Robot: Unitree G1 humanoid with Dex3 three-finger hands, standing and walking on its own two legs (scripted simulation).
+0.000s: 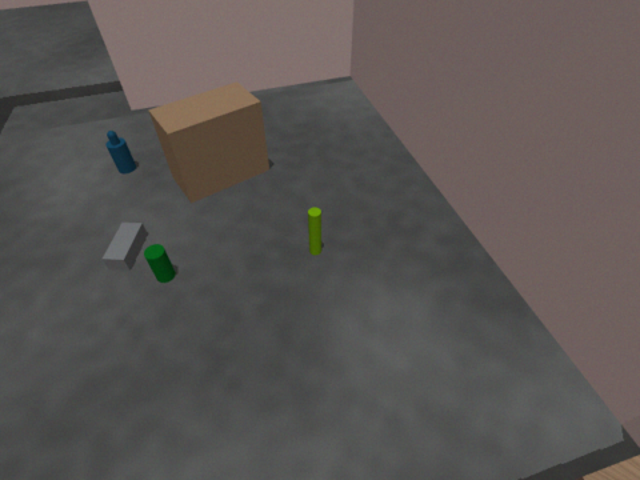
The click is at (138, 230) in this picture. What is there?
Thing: lying carton
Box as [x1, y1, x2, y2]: [102, 222, 146, 270]
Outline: 141,223 121,223 102,258 109,269 130,269 146,235 146,232
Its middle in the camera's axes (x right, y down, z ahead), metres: -0.79 +0.03 +1.62
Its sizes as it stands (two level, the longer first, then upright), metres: 0.200 0.087 0.069
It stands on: the floor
